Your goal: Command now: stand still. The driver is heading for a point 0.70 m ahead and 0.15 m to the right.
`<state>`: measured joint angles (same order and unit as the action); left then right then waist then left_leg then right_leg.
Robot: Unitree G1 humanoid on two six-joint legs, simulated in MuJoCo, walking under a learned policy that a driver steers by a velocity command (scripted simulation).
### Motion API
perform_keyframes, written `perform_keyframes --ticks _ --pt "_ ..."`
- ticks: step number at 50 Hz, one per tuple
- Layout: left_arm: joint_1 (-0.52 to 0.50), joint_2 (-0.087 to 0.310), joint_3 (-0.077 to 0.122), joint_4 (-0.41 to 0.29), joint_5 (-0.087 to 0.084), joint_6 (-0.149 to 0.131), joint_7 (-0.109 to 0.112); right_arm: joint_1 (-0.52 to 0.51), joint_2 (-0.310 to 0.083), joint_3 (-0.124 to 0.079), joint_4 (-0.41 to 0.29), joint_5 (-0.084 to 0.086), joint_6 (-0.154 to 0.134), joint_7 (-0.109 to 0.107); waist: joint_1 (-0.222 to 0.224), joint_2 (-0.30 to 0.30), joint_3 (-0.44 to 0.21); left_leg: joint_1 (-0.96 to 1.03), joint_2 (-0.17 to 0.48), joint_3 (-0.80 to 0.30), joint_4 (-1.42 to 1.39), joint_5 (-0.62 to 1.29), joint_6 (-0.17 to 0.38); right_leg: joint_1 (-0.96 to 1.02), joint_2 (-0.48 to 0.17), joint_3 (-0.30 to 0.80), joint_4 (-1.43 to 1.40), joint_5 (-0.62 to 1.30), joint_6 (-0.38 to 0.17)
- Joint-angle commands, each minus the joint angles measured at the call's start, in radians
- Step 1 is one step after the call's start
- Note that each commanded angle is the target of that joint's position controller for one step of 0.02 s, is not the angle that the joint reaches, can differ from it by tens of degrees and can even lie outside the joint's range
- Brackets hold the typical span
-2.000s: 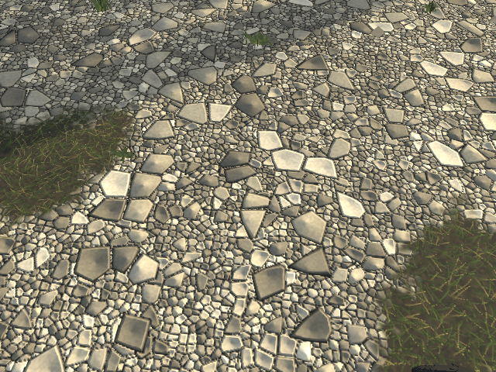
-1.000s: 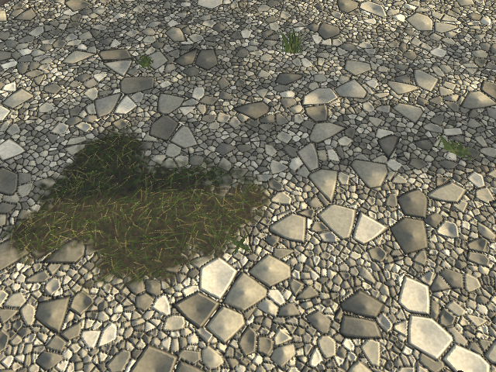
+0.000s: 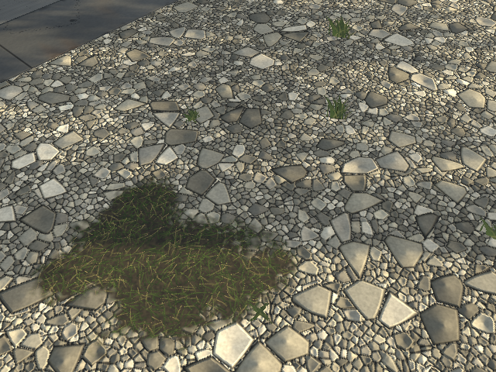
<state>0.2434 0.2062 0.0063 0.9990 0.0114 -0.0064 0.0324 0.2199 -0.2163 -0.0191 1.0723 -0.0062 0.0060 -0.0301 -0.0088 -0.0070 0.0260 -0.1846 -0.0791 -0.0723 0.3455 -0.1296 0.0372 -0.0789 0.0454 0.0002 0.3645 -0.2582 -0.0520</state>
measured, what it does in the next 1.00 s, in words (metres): stands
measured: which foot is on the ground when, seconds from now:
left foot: down 0.00-1.00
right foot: down 0.00-1.00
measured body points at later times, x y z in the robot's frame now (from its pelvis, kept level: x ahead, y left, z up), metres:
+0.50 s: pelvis +0.01 -0.01 +0.00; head +0.02 -0.02 +0.45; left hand +0.01 +0.22 -0.16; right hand +0.02 -0.24 -0.16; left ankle +0.03 +0.10 -0.75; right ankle -0.04 -0.09 -0.75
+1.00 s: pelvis +0.02 -0.03 +0.00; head +0.03 -0.03 +0.45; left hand +0.00 +0.19 -0.16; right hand +0.00 -0.24 -0.17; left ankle +0.03 +0.10 -0.75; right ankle -0.04 -0.09 -0.75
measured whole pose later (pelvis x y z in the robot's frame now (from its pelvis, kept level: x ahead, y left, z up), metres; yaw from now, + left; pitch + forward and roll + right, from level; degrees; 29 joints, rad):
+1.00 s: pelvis +0.02 -0.03 +0.00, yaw -1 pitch -1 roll +1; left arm 0.34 0.14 -0.02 1.14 0.01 -0.02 0.05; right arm 0.27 -0.15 0.02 1.20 0.00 0.01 -0.05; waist 0.00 0.00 0.02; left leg -0.18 -0.04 -0.08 0.39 -0.19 0.00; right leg -0.05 0.08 0.00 0.35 -0.28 -0.09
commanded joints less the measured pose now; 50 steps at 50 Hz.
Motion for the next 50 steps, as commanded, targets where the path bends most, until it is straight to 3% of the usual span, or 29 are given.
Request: perform_keyframes --ticks 1,21,50 --pt "0.036 0.093 0.014 -0.003 0.000 -0.007 0.004 0.019 -0.087 -0.011 -0.001 0.001 -0.006 -0.006 0.003 0.007 0.003 0.048 0.130 -0.118 -0.031 0.121 0.021 -0.060 -0.141 0.118 -0.073 0.145 -0.020" --pt "0.101 0.049 -0.011 0.103 0.001 -0.008 0.014 0.052 -0.040 0.013 0.093 0.002 -0.001 -0.017 0.004 -0.002 0.030 0.040 0.133 -0.099 -0.018 0.115 0.014 -0.056 -0.136 0.115 -0.074 0.178 -0.019" --pt "0.178 0.009 -0.019 0.139 0.000 -0.014 0.020 0.107 0.002 0.028 0.122 0.005 0.001 -0.024 0.006 -0.005 0.047 0.007 0.135 -0.073 0.019 0.089 -0.005 -0.035 -0.139 0.119 -0.078 0.281 -0.019"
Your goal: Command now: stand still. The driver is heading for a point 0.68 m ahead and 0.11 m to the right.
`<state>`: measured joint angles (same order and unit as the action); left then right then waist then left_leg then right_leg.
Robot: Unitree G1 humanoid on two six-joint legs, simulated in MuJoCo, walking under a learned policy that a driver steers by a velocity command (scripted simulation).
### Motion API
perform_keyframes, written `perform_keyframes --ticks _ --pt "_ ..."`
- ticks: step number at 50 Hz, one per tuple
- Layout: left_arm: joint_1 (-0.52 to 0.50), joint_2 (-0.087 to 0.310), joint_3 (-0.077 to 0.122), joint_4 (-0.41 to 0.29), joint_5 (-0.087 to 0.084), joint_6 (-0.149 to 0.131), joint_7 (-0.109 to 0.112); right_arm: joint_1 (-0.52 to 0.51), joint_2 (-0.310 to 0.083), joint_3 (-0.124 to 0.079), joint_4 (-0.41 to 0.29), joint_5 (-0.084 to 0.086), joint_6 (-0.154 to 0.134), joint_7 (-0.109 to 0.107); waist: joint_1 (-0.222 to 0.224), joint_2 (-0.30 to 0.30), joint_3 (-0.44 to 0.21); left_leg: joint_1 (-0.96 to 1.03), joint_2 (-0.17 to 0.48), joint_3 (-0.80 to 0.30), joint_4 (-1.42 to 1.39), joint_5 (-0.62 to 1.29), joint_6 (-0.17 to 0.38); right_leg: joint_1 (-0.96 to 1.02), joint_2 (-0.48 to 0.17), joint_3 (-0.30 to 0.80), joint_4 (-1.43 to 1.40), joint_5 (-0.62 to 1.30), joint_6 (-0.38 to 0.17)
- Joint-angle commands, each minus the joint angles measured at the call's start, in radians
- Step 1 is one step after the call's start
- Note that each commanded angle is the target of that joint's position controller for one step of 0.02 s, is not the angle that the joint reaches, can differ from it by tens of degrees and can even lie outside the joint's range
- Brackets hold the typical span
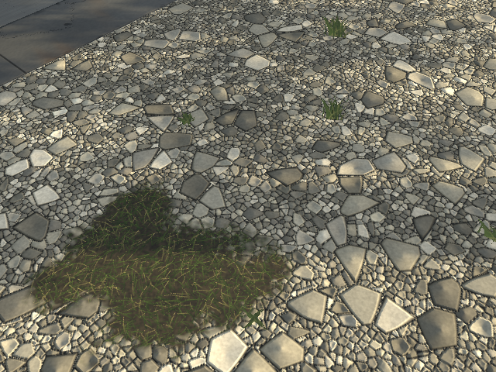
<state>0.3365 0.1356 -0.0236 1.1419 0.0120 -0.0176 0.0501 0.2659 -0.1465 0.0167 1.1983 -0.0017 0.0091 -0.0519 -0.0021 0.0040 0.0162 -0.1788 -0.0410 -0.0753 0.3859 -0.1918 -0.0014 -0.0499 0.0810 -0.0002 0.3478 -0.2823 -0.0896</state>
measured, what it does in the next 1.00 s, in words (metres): lifts its left foot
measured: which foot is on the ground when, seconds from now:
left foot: down 0.00-0.80, up 0.82-1.00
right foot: down 0.00-1.00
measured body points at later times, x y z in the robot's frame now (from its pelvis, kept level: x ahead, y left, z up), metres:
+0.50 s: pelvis +0.01 -0.01 +0.00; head +0.01 -0.02 +0.45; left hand -0.04 +0.20 -0.16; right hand -0.02 -0.22 -0.17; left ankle +0.01 +0.12 -0.74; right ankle -0.06 -0.06 -0.74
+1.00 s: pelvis +0.05 +0.01 -0.01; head +0.06 +0.02 +0.44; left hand -0.07 +0.23 -0.15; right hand +0.09 -0.22 -0.16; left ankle +0.06 +0.12 -0.71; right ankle -0.06 -0.06 -0.74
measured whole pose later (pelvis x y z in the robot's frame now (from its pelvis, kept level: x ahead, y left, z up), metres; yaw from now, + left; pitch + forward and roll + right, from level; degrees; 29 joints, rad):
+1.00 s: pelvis +0.05 +0.01 -0.01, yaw +0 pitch +0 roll +0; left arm 0.53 0.17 0.02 1.16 0.02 -0.05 0.03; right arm 0.26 -0.16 -0.01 1.09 -0.03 -0.03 0.00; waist 0.05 -0.02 -0.01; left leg -0.42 0.02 0.06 0.84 -0.39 0.05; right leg 0.05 0.08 0.00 0.27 -0.33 -0.10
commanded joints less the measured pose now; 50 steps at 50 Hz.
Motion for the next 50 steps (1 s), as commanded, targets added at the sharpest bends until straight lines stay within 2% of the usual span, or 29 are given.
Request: perform_keyframes --ticks 1,18,37,38,39,40,41,42,43,45,46,48,50 --pt "0.088 0.079 0.011 -0.003 0.000 -0.003 0.003 0.063 -0.067 -0.007 -0.004 0.000 -0.002 -0.003 0.000 -0.017 0.057 0.000 0.097 -0.070 -0.020 0.151 0.033 -0.063 -0.175 0.119 -0.062 0.311 0.019" --pt "0.123 0.071 0.012 0.000 -0.001 -0.004 0.006 0.085 -0.055 -0.003 -0.003 0.002 -0.002 -0.005 0.002 -0.018 0.061 -0.012 0.099 -0.056 0.001 0.143 0.024 -0.046 -0.178 0.119 -0.060 0.387 0.027" --pt "0.146 0.064 0.012 0.001 -0.001 -0.004 0.006 0.109 -0.046 -0.001 -0.006 0.002 -0.003 -0.006 0.004 -0.014 0.069 -0.015 0.104 -0.052 0.008 0.146 0.025 -0.044 -0.175 0.113 -0.056 0.388 0.024" --pt "0.153 0.059 0.010 0.002 0.000 -0.005 0.006 0.111 -0.040 0.001 -0.005 0.000 -0.002 -0.006 0.008 -0.014 0.051 -0.009 0.098 -0.049 0.002 0.103 0.027 -0.036 -0.170 0.117 -0.074 0.298 0.020" --pt "0.155 0.065 0.013 0.002 0.002 -0.004 0.005 0.101 -0.041 0.001 -0.010 -0.003 -0.001 -0.005 0.015 -0.018 0.061 -0.024 0.085 -0.041 0.012 0.047 0.030 -0.041 -0.164 0.129 -0.096 0.161 0.010" --pt "0.166 0.089 0.023 0.002 0.002 -0.001 0.003 0.082 -0.047 -0.002 -0.021 -0.009 -0.001 -0.003 0.028 -0.040 0.080 -0.066 0.058 -0.016 0.057 -0.035 0.036 -0.045 -0.168 0.162 -0.126 -0.027 -0.012" --pt "0.187 0.120 0.037 0.004 0.000 0.003 0.002 0.054 -0.053 -0.006 -0.041 -0.017 -0.001 0.002 0.044 -0.083 0.108 -0.140 0.022 0.026 0.138 -0.142 0.043 -0.041 -0.196 0.222 -0.160 -0.232 -0.053" --pt "0.209 0.136 0.046 0.006 0.000 0.007 -0.001 0.020 -0.059 -0.009 -0.064 -0.029 -0.003 0.010 0.060 -0.117 0.155 -0.230 0.003 0.068 0.211 -0.225 0.051 -0.050 -0.253 0.301 -0.202 -0.389 -0.101" --pt "0.237 0.137 0.052 0.010 0.002 0.006 -0.004 -0.019 -0.059 -0.011 -0.090 -0.038 -0.009 0.019 0.077 -0.121 0.211 -0.315 0.017 0.098 0.277 -0.262 0.058 -0.056 -0.309 0.368 -0.239 -0.466 -0.145" --pt "0.287 0.131 0.059 0.022 0.015 -0.010 -0.010 -0.089 -0.063 -0.019 -0.139 -0.042 -0.028 0.033 0.093 -0.078 0.274 -0.486 0.077 0.101 0.428 -0.280 0.058 -0.005 -0.384 0.439 -0.271 -0.396 -0.201" --pt "0.296 0.136 0.062 0.024 0.017 -0.021 -0.011 -0.099 -0.064 -0.023 -0.154 -0.041 -0.040 0.039 0.085 -0.049 0.270 -0.546 0.094 0.098 0.472 -0.262 0.057 0.044 -0.391 0.431 -0.266 -0.311 -0.209" --pt "0.290 0.139 0.065 0.018 0.014 -0.041 -0.015 -0.109 -0.072 -0.034 -0.178 -0.034 -0.061 0.051 0.066 -0.029 0.229 -0.578 0.105 0.102 0.488 -0.211 0.052 0.115 -0.369 0.364 -0.248 -0.119 -0.197" --pt "0.278 0.139 0.064 0.010 0.012 -0.056 -0.016 -0.145 -0.081 -0.044 -0.210 -0.026 -0.068 0.062 0.057 -0.047 0.196 -0.545 0.093 0.126 0.449 -0.168 0.050 0.119 -0.336 0.286 -0.228 0.035 -0.176"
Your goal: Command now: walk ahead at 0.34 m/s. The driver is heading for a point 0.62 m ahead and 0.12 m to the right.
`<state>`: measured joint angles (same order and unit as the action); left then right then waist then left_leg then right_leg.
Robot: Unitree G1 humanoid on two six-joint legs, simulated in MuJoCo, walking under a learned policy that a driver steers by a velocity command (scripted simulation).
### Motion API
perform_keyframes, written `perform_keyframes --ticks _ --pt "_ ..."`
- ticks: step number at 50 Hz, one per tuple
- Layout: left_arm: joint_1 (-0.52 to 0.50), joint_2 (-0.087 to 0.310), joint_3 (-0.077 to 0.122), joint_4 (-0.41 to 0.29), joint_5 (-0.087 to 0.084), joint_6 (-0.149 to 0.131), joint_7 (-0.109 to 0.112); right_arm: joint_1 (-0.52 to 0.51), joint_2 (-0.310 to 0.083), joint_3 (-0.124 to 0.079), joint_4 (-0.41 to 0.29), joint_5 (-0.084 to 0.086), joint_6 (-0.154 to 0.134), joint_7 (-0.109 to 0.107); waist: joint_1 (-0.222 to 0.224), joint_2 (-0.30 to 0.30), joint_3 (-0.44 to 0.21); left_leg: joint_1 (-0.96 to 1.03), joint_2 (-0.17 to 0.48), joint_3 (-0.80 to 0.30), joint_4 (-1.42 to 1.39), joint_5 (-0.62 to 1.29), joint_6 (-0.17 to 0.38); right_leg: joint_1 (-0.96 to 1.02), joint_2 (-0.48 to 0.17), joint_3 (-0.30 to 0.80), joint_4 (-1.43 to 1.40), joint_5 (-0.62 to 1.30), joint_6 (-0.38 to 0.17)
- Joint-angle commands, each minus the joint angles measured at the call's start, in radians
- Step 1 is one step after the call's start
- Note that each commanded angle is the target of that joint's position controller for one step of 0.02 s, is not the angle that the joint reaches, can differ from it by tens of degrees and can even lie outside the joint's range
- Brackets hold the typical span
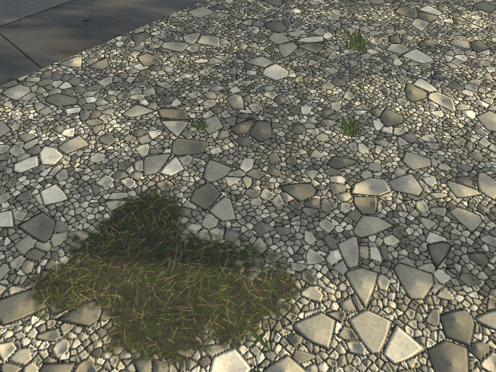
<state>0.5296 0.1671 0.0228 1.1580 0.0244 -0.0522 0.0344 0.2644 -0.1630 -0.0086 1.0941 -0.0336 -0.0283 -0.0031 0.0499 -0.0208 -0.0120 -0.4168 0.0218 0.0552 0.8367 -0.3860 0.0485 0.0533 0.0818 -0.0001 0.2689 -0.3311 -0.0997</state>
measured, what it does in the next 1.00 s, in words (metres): walks ahead: left foot, then right foot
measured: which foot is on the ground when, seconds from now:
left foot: up 0.00-0.14, down 0.16-0.72, up 0.74-1.00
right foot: down 0.00-0.16, up 0.18-0.70, down 0.72-1.00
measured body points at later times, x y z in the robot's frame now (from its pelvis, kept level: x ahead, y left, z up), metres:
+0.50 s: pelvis +0.24 +0.07 +0.01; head +0.25 +0.08 +0.45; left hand +0.35 +0.30 -0.14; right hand +0.16 -0.15 -0.14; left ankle +0.16 +0.13 -0.74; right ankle +0.36 -0.07 -0.67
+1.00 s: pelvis +0.51 +0.02 +0.01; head +0.55 +0.00 +0.45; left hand +0.58 +0.28 -0.13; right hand +0.60 -0.24 -0.12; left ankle +0.66 +0.16 -0.67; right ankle +0.48 -0.01 -0.74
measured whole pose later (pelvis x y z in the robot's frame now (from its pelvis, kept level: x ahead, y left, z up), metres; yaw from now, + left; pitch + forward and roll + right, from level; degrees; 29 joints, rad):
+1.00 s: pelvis +0.51 +0.02 +0.01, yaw -15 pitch +0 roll +0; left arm 0.34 0.22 0.06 1.00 0.01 -0.07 0.00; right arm 0.11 -0.22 -0.04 0.84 -0.03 -0.05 0.00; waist 0.03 0.03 0.08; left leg -0.64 0.09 -0.03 0.93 -0.17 0.00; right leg -0.11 0.14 0.01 0.30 -0.19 -0.14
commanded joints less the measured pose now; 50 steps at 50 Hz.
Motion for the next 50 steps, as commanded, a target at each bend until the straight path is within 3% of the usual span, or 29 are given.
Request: perform_keyframes --ticks 1,3,5,7,8,9,10,11,12,13,15,17,20,22,25,29,32,34,35,36,37,38,39,40,41,43,45,47,50 --pt "0.082 0.109 0.017 -0.008 0.000 -0.026 0.000 -0.168 -0.064 -0.022 -0.126 0.008 -0.031 0.018 0.002 -0.038 0.217 -0.281 0.021 0.008 -0.029 0.045 0.002 0.002 -0.325 0.252 -0.135 0.160 -0.158" --pt "0.076 0.118 0.016 -0.011 0.000 -0.033 -0.001 -0.198 -0.056 -0.024 -0.159 0.014 -0.027 0.023 -0.007 -0.066 0.205 -0.202 0.001 0.032 -0.092 0.083 0.012 -0.041 -0.309 0.196 -0.098 0.308 -0.140" --pt "0.038 0.132 0.016 -0.024 -0.002 -0.038 -0.005 -0.154 -0.057 -0.030 -0.165 0.022 -0.024 0.022 -0.044 -0.087 0.179 -0.025 -0.036 0.063 -0.166 0.127 0.033 -0.131 -0.293 0.138 -0.039 0.470 -0.109" --pt "0.003 0.146 0.014 -0.033 -0.008 -0.046 -0.012 0.053 -0.088 -0.055 -0.100 0.028 -0.027 0.011 -0.144 -0.055 0.080 0.297 -0.103 0.097 -0.259 0.196 0.060 -0.223 -0.248 0.062 0.187 0.726 -0.064" --pt "0.012 0.140 0.008 -0.033 -0.008 -0.051 -0.018 0.196 -0.133 -0.078 -0.056 0.022 -0.034 0.002 -0.197 -0.021 0.000 0.486 -0.074 0.054 -0.303 0.165 0.080 -0.303 -0.199 0.013 0.391 0.698 -0.037" --pt "0.033 0.074 -0.011 -0.065 -0.020 -0.052 -0.027 0.356 -0.236 -0.104 -0.041 -0.003 -0.040 -0.007 -0.238 0.124 -0.117 0.680 0.213 -0.351 -0.443 -0.151 0.153 -0.499 -0.112 -0.047 0.742 0.345 0.006" --pt "0.053 0.043 -0.009 -0.085 -0.016 -0.048 -0.034 0.349 -0.263 -0.103 -0.038 -0.003 -0.030 0.003 -0.190 0.207 -0.141 0.650 0.390 -0.799 -0.662 -0.256 0.236 -0.647 0.002 0.006 1.006 -0.191 0.008" --pt "-0.023 0.084 0.003 -0.112 -0.001 -0.039 -0.039 0.205 -0.226 -0.093 -0.058 0.015 -0.024 0.005 -0.115 0.110 0.004 0.496 0.360 -0.746 -0.683 -0.379 0.219 -0.701 -0.086 0.067 1.071 -0.093 -0.013" --pt "-0.087 0.090 0.006 -0.134 0.005 -0.039 -0.047 0.093 -0.174 -0.077 -0.092 0.024 -0.030 0.011 -0.086 0.053 0.094 0.360 0.330 -0.603 -0.693 -0.277 0.197 -0.697 -0.129 0.055 1.031 0.006 -0.019" --pt "-0.105 0.072 0.007 -0.137 0.003 -0.040 -0.049 0.047 -0.144 -0.066 -0.100 0.022 -0.042 0.016 -0.056 0.028 0.124 0.281 0.275 -0.478 -0.708 -0.114 0.172 -0.654 -0.158 0.051 0.978 0.058 -0.017" --pt "-0.063 0.055 0.010 -0.126 0.012 -0.021 -0.053 0.060 -0.087 -0.044 -0.084 0.020 -0.059 0.011 -0.008 0.054 0.110 0.214 0.204 -0.314 -0.716 0.100 0.139 -0.563 -0.180 0.037 0.906 0.078 0.006" --pt "-0.084 0.056 0.017 -0.138 0.010 -0.005 -0.059 0.125 -0.090 -0.040 -0.060 0.019 -0.072 0.004 0.000 0.065 0.110 0.228 0.180 -0.238 -0.718 0.246 0.142 -0.580 -0.178 0.010 0.874 0.101 0.020" --pt "-0.215 0.065 0.025 -0.181 0.007 0.009 -0.066 0.191 -0.108 -0.038 -0.047 0.018 -0.077 -0.001 -0.016 0.070 0.137 0.287 0.169 -0.172 -0.743 0.327 0.140 -0.706 -0.187 -0.020 0.806 0.178 0.038" --pt "-0.314 0.063 0.025 -0.213 0.001 0.011 -0.070 0.232 -0.098 -0.034 -0.042 0.015 -0.079 -0.003 -0.040 0.071 0.151 0.328 0.164 -0.121 -0.746 0.418 0.124 -0.767 -0.181 -0.029 0.738 0.233 0.043" --pt "-0.435 0.040 0.017 -0.257 -0.006 0.005 -0.073 0.263 -0.081 -0.026 -0.037 0.013 -0.085 -0.009 -0.064 0.080 0.160 0.359 0.147 -0.030 -0.732 0.581 0.094 -0.755 -0.143 -0.050 0.575 0.304 0.038" --pt "-0.540 0.031 0.008 -0.300 -0.006 0.001 -0.074 0.299 -0.090 -0.023 -0.024 0.013 -0.090 -0.025 -0.085 0.086 0.160 0.448 0.170 0.047 -0.702 0.763 0.075 -0.683 -0.100 -0.119 0.386 0.328 0.005" --pt "-0.478 0.061 0.023 -0.294 -0.001 -0.004 -0.065 0.281 -0.128 -0.031 -0.025 0.010 -0.089 -0.042 -0.042 0.113 0.095 0.549 0.194 0.096 -0.536 1.173 0.054 -0.565 -0.029 -0.170 0.339 0.233 -0.049" --pt "-0.289 0.101 0.046 -0.240 0.000 -0.010 -0.056 0.253 -0.163 -0.042 -0.036 0.004 -0.075 -0.051 0.037 0.138 -0.013 0.564 0.211 0.111 -0.260 1.304 0.050 -0.389 0.023 -0.176 0.311 0.157 -0.097" --pt "-0.170 0.126 0.063 -0.203 0.009 -0.016 -0.053 0.230 -0.177 -0.047 -0.048 0.011 -0.070 -0.046 0.097 0.132 -0.068 0.487 0.200 0.127 -0.059 1.175 0.047 -0.224 0.021 -0.145 0.222 0.188 -0.128" --pt "-0.053 0.201 0.090 -0.188 0.026 -0.014 -0.045 0.199 -0.163 -0.044 -0.087 0.018 -0.073 -0.036 0.153 0.061 -0.145 0.280 0.157 0.141 0.258 0.829 0.038 -0.014 -0.149 0.081 0.190 0.102 -0.196" --pt "-0.081 0.281 0.114 -0.208 0.013 0.003 -0.046 0.249 -0.081 -0.039 -0.142 0.040 -0.081 -0.016 0.064 -0.211 -0.232 -0.158 -0.100 0.081 0.669 -0.114 -0.018 0.265 -0.443 0.686 0.087 0.190 -0.383" --pt "-0.115 0.271 0.111 -0.207 -0.012 0.011 -0.051 0.150 -0.143 -0.047 -0.178 0.022 -0.090 -0.009 0.063 -0.026 -0.209 -0.288 -0.046 -0.102 0.697 -0.054 0.007 0.237 -0.420 0.698 0.025 0.153 -0.382" --pt "-0.180 0.228 0.100 -0.217 -0.014 0.010 -0.047 0.065 -0.146 -0.046 -0.214 0.026 -0.103 -0.004 0.041 0.006 -0.087 -0.330 0.007 -0.115 0.629 0.029 0.012 0.121 -0.402 0.576 -0.004 0.160 -0.337" --pt "-0.217 0.170 0.085 -0.216 -0.011 0.007 -0.046 0.060 -0.144 -0.048 -0.214 0.026 -0.108 -0.004 -0.007 0.091 0.004 -0.282 0.044 -0.106 0.522 0.074 0.009 -0.024 -0.363 0.481 -0.035 0.263 -0.284" --pt "-0.236 0.141 0.075 -0.219 -0.011 -0.001 -0.040 0.042 -0.136 -0.050 -0.222 0.011 -0.094 -0.005 -0.040 0.107 0.037 -0.222 0.067 -0.111 0.447 0.079 -0.005 -0.123 -0.311 0.408 -0.042 0.352 -0.247" --pt "-0.241 0.131 0.063 -0.221 -0.018 -0.023 -0.032 0.098 -0.100 -0.045 -0.209 -0.010 -0.050 -0.003 -0.086 0.081 0.045 -0.116 0.069 -0.088 0.364 0.064 -0.036 -0.227 -0.264 0.271 -0.035 0.656 -0.215" --pt "-0.205 0.162 0.065 -0.206 -0.019 -0.039 -0.033 0.093 -0.090 -0.044 -0.217 -0.009 -0.026 -0.003 -0.096 0.049 0.043 -0.098 0.054 -0.053 0.279 0.099 -0.056 -0.251 -0.228 0.179 -0.013 0.924 -0.190" --pt "-0.176 0.167 0.061 -0.199 -0.019 -0.036 -0.034 0.036 -0.094 -0.044 -0.240 -0.005 -0.018 -0.001 -0.083 -0.002 0.034 -0.100 0.039 -0.022 0.172 0.183 -0.060 -0.244 -0.183 0.113 0.007 1.046 -0.134" --pt "-0.142 0.146 0.048 -0.193 -0.021 -0.022 -0.030 -0.070 -0.094 -0.036 -0.275 0.008 -0.013 0.002 -0.041 -0.060 0.018 -0.092 0.017 0.007 0.005 0.309 -0.050 -0.195 -0.145 0.070 0.030 1.067 -0.045"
